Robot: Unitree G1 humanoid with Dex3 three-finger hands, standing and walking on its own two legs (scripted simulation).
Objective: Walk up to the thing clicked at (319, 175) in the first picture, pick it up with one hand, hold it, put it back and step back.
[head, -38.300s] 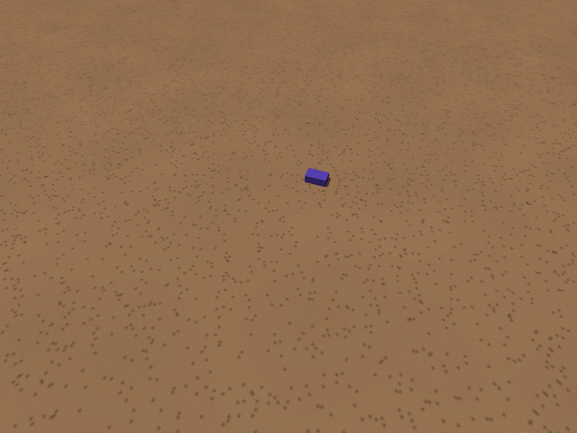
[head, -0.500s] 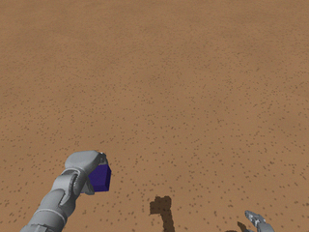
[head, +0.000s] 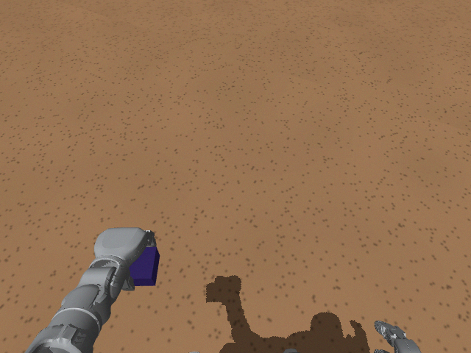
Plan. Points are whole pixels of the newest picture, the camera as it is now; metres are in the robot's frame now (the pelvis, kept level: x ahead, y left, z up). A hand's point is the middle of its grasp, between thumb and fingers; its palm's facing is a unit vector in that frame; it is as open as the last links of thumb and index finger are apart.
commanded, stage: crouch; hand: left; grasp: from above
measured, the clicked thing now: (128, 266) +0.31 +0.24 -0.13
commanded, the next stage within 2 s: lower in 1.56 s
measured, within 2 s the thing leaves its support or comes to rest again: neither
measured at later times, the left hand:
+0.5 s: hand (152, 268) +0.38 +0.25 -0.33, palm faces -0.44 +0.03 -0.90, open 9.3 cm
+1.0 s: hand (162, 273) +0.41 +0.26 -0.49, palm faces -0.44 +0.00 -0.90, open 9.3 cm
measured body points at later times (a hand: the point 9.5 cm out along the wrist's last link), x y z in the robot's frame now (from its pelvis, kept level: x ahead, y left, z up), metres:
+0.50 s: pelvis -0.06 +0.02 -0.21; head +0.13 +0.03 +0.20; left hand +0.40 +0.24 -0.28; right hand -0.03 -0.26 -0.33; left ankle +0.02 +0.13 -0.71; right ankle +0.02 -0.13 -0.71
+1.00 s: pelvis -0.07 +0.01 -0.33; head +0.17 +0.05 +0.05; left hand +0.43 +0.25 -0.44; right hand -0.03 -0.28 -0.44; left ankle +0.01 +0.13 -0.71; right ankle +0.02 -0.13 -0.71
